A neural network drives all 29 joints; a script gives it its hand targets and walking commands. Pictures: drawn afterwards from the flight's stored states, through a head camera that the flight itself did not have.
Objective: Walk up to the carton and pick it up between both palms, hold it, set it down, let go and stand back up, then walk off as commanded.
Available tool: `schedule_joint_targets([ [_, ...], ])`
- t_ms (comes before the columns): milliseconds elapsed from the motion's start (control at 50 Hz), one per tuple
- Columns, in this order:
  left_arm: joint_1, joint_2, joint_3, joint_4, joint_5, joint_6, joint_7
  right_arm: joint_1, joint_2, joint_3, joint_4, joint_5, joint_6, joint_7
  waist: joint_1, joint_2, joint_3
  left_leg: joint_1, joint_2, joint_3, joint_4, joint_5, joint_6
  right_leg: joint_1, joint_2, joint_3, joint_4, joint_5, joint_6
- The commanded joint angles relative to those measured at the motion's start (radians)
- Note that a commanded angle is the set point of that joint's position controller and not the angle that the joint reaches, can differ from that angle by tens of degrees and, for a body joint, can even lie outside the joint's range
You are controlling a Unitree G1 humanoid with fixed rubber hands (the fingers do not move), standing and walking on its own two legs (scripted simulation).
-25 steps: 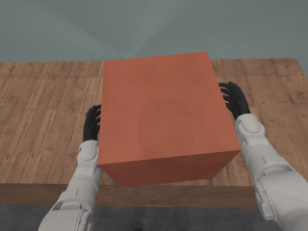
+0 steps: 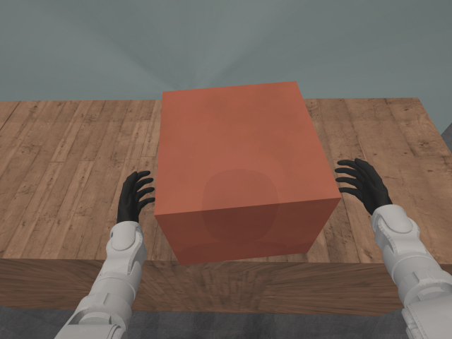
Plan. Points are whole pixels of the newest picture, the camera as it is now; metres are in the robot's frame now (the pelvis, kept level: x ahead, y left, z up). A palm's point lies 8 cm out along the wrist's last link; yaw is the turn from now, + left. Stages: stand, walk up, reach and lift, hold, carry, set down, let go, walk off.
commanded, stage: set down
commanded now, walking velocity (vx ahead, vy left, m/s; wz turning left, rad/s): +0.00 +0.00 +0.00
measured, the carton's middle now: (237, 174) +0.43 +0.02 +0.00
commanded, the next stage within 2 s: none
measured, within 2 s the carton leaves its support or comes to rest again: neither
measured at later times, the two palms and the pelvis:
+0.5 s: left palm (117, 239) +0.28 +0.23 +0.01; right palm (383, 238) +0.31 -0.24 +0.00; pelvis +0.01 +0.00 +0.00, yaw +0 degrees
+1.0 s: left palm (109, 270) +0.22 +0.22 +0.01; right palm (396, 277) +0.24 -0.25 -0.01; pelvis +0.02 +0.00 +0.01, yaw +0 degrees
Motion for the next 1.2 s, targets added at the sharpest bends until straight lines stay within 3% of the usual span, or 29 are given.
schedule_joint_targets([
  [0, -0.162, 0.177, -0.024, -0.283, -0.078, -0.02, 0.021, -0.212, -0.204, -0.044, -0.202, 0.111, -0.011, 0.017, 0.044, -0.162, -0.39, 0.201, -0.034, 0.063, -0.019, 0.025, 0.006, 0.299, 0.059, -0.01, 0.038, -0.093, -0.024],
  [60, -0.077, 0.168, -0.017, -0.339, -0.06, 0.003, 0.029, -0.127, -0.207, -0.033, -0.212, 0.128, -0.004, 0.024, 0.041, -0.152, -0.341, 0.245, -0.034, 0.047, -0.027, 0.024, 0.003, 0.319, 0.062, -0.009, 0.027, -0.084, -0.029],
  [80, -0.127, 0.186, -0.012, -0.302, -0.061, 0.004, 0.031, -0.169, -0.196, -0.039, -0.205, 0.124, 0.004, 0.027, 0.053, -0.154, -0.321, 0.212, -0.042, 0.051, -0.027, -0.021, 0.006, 0.297, 0.054, -0.002, 0.021, -0.151, -0.025],
  [120, -0.094, 0.152, -0.04, -0.372, -0.039, 0.019, 0.033, -0.13, -0.215, -0.089, -0.179, 0.115, -0.005, 0.034, 0.011, -0.064, -0.293, 0.275, -0.034, 0.029, -0.038, -0.03, -0.016, 0.27, 0.053, -0.021, 0.014, -0.132, -0.04],
  [160, -0.033, 0.152, -0.041, -0.44, -0.034, 0.028, 0.036, -0.092, -0.204, -0.083, -0.246, 0.117, -0.015, 0.036, 0.021, -0.062, -0.29, 0.308, -0.04, 0.034, -0.036, 0.023, -0.014, 0.293, 0.054, -0.024, 0.008, -0.081, -0.042],
  [180, -0.066, 0.163, -0.013, -0.399, -0.027, 0.031, 0.038, -0.121, -0.205, -0.092, -0.268, 0.11, -0.015, 0.036, 0.034, -0.087, -0.268, 0.269, -0.047, 0.042, -0.036, -0.007, -0.007, 0.283, 0.055, -0.017, 0.006, -0.128, -0.04],
  [260, -0.027, 0.136, -0.023, -0.41, -0.015, 0.052, 0.036, -0.088, -0.193, -0.099, -0.279, 0.106, -0.018, 0.04, 0.006, -0.093, -0.201, 0.271, -0.047, 0.042, -0.04, -0.001, 0.004, 0.312, 0.053, -0.009, -0.004, -0.113, -0.044],
  [300, 0.053, 0.12, -0.029, -0.454, -0.016, 0.043, 0.036, 0.013, -0.179, -0.094, -0.3, 0.101, -0.023, 0.042, 0.019, -0.108, -0.179, 0.284, -0.054, 0.048, -0.053, -0.001, 0.008, 0.342, 0.054, -0.013, -0.012, -0.104, -0.039],
  [320, 0.026, 0.115, -0.033, -0.49, -0.013, 0.049, 0.034, 0.007, -0.19, -0.122, -0.3, 0.093, -0.019, 0.045, -0.008, -0.095, -0.196, 0.294, -0.049, 0.037, -0.061, 0.002, -0.001, 0.326, 0.058, -0.013, -0.018, -0.106, -0.045],
  [360, 0.112, 0.105, -0.02, -0.529, 0.002, 0.047, 0.036, 0.087, -0.19, -0.113, -0.317, 0.099, -0.029, 0.044, 0.005, -0.102, -0.191, 0.33, -0.051, 0.035, -0.057, 0.045, -0.001, 0.348, 0.061, -0.014, -0.02, -0.063, -0.044],
  [440, 0.156, 0.095, -0.024, -0.558, 0.022, 0.077, 0.024, 0.125, -0.198, -0.148, -0.326, 0.077, -0.047, 0.036, -0.034, -0.061, -0.155, 0.343, -0.058, 0.036, -0.049, 0.102, -0.009, 0.371, 0.066, -0.013, -0.023, -0.007, -0.055],
  [480, 0.363, 0.077, -0.011, -0.683, 0.049, 0.083, 0.028, 0.312, -0.208, -0.148, -0.394, 0.089, -0.068, 0.039, -0.024, -0.062, -0.151, 0.426, -0.058, 0.027, -0.056, 0.218, -0.014, 0.434, 0.071, -0.023, -0.028, 0.105, -0.057],
  [520, 0.323, 0.079, -0.033, -0.702, 0.033, 0.097, 0.021, 0.263, -0.205, -0.181, -0.427, 0.079, -0.082, 0.037, -0.042, -0.086, -0.162, 0.416, -0.053, 0.018, -0.045, 0.201, -0.01, 0.412, 0.072, -0.021, -0.028, 0.088, -0.052],
  [560, 0.437, 0.055, -0.039, -0.758, 0.051, 0.111, 0.02, 0.365, -0.22, -0.19, -0.447, 0.08, -0.092, 0.04, -0.05, -0.057, -0.102, 0.454, -0.052, 0.014, -0.051, 0.26, -0.02, 0.423, 0.076, -0.031, -0.039, 0.13, -0.064],
  [580, 0.323, 0.069, -0.039, -0.701, 0.044, 0.125, 0.021, 0.256, -0.203, -0.194, -0.429, 0.055, -0.079, 0.04, -0.052, -0.058, -0.1, 0.406, -0.053, 0.02, -0.05, 0.194, -0.017, 0.385, 0.067, -0.02, -0.045, 0.054, -0.066],
  [620, 0.484, 0.046, -0.047, -0.814, 0.063, 0.128, 0.022, 0.427, -0.2, -0.192, -0.479, 0.067, -0.077, 0.048, -0.051, -0.036, -0.048, 0.447, -0.049, 0.02, -0.067, 0.221, -0.023, 0.414, 0.068, -0.023, -0.055, 0.081, -0.071],
  [640, 0.478, 0.039, -0.07, -0.816, 0.051, 0.137, 0.019, 0.415, -0.205, -0.218, -0.489, 0.046, -0.081, 0.044, -0.079, -0.063, -0.044, 0.444, -0.047, 0.007, -0.068, 0.194, -0.016, 0.396, 0.066, -0.027, -0.057, 0.065, -0.068],
  [680, 0.366, 0.067, -0.058, -0.787, 0.048, 0.144, 0.026, 0.324, -0.169, -0.213, -0.519, 0.031, -0.06, 0.045, -0.051, -0.062, -0.007, 0.364, -0.053, 0.027, -0.071, 0.092, -0.008, 0.368, 0.05, -0.005, -0.053, -0.04, -0.07],
  [740, 0.506, 0.045, -0.061, -0.831, 0.048, 0.142, 0.025, 0.487, -0.171, -0.209, -0.597, 0.023, -0.055, 0.047, -0.05, -0.103, 0.018, 0.405, -0.051, 0.04, -0.098, 0.051, 0.006, 0.406, 0.044, 0.003, -0.072, -0.047, -0.06],
  [780, 0.395, 0.073, -0.057, -0.819, 0.041, 0.141, 0.034, 0.409, -0.18, -0.235, -0.61, 0.011, -0.043, 0.044, -0.046, -0.112, 0.032, 0.376, -0.05, 0.041, -0.099, 0.011, 0.01, 0.373, 0.043, 0.005, -0.066, -0.092, -0.059],
  [820, 0.387, 0.07, -0.053, -0.813, 0.049, 0.15, 0.044, 0.409, -0.17, -0.248, -0.589, 0.01, -0.029, 0.05, -0.045, -0.078, 0.051, 0.369, -0.045, 0.042, -0.111, -0.045, 0.004, 0.351, 0.041, 0.009, -0.073, -0.146, -0.067],
  [860, 0.535, 0.028, -0.087, -0.859, 0.059, 0.169, 0.04, 0.568, -0.181, -0.254, -0.589, 0.006, -0.017, 0.051, -0.074, -0.061, 0.073, 0.44, -0.036, 0.031, -0.124, -0.031, 0.002, 0.371, 0.04, 0.003, -0.082, -0.095, -0.074],
  [880, 0.493, 0.037, -0.061, -0.85, 0.067, 0.165, 0.041, 0.529, -0.169, -0.24, -0.605, 0.006, -0.018, 0.05, -0.044, -0.078, 0.066, 0.432, -0.039, 0.041, -0.125, -0.043, 0.004, 0.365, 0.038, 0.008, -0.085, -0.127, -0.067],
  [920, 0.523, 0.042, -0.067, -0.845, 0.068, 0.183, 0.041, 0.568, -0.164, -0.248, -0.607, 0.002, -0.006, 0.048, -0.045, -0.075, 0.094, 0.434, -0.043, 0.045, -0.125, -0.028, 0.001, 0.35, 0.037, 0.006, -0.083, -0.108, -0.061],
  [940, 0.572, 0.029, -0.066, -0.843, 0.081, 0.191, 0.027, 0.617, -0.156, -0.246, -0.621, -0.013, -0.008, 0.039, -0.074, -0.079, 0.102, 0.453, -0.045, 0.046, -0.116, -0.026, 0.002, 0.359, 0.033, 0.009, -0.095, -0.102, -0.064],
  [960, 0.561, 0.021, -0.071, -0.865, 0.071, 0.189, 0.033, 0.605, -0.162, -0.258, -0.646, -0.002, -0.009, 0.044, -0.057, -0.068, 0.092, 0.464, -0.042, 0.042, -0.114, 0.022, -0.005, 0.354, 0.044, -0.007, -0.086, -0.069, -0.065],
  [1000, 0.594, 0.012, -0.078, -0.82, 0.075, 0.203, 0.026, 0.624, -0.166, -0.264, -0.644, -0.016, -0.001, 0.037, -0.075, -0.095, 0.109, 0.47, -0.037, 0.043, -0.108, 0.034, -0.008, 0.346, 0.045, -0.007, -0.092, -0.055, -0.07],
  [1080, 0.599, 0.025, -0.072, -0.904, 0.065, 0.202, 0.033, 0.642, -0.152, -0.272, -0.72, -0.013, -0.006, 0.038, -0.061, -0.063, 0.101, 0.476, -0.038, 0.041, -0.112, 0.044, -0.012, 0.367, 0.048, -0.008, -0.083, -0.035, -0.069],
  [1180, 0.6, 0.044, -0.069, -0.828, 0.066, 0.213, 0.016, 0.675, -0.118, -0.263, -0.674, -0.057, 0.022, 0.031, -0.075, -0.094, 0.158, 0.45, -0.038, 0.054, -0.124, -0.071, 0.001, 0.349, 0.034, 0.008, -0.096, -0.121, -0.068],
])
